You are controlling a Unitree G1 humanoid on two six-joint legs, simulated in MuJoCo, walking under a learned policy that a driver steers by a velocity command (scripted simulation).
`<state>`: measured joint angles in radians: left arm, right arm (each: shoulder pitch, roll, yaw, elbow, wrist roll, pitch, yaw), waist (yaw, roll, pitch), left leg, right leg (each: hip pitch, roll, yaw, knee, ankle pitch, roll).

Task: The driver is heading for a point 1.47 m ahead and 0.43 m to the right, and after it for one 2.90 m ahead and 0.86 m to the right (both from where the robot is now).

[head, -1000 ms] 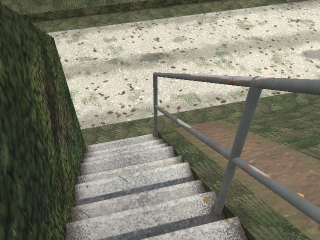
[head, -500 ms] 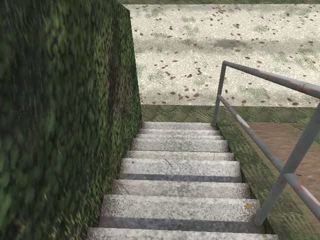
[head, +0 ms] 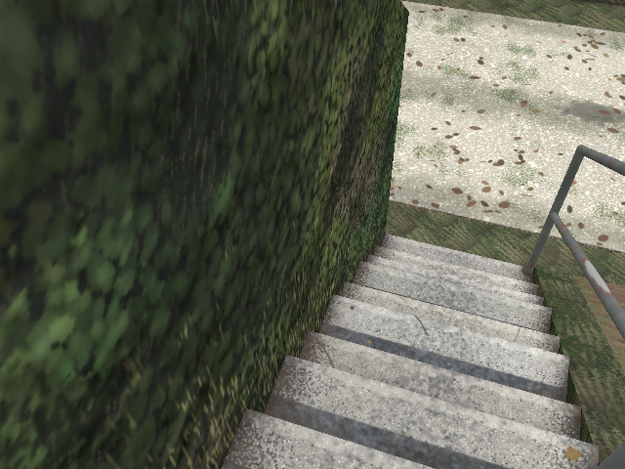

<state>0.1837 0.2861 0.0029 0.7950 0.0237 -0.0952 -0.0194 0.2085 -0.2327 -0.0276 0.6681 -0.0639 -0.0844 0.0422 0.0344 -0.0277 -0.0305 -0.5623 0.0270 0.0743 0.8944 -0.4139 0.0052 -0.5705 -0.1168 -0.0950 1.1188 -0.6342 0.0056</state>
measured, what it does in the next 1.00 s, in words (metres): steps on the spot, turning right: left foot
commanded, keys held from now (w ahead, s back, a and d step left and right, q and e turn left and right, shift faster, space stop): e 0.90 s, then no key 0.10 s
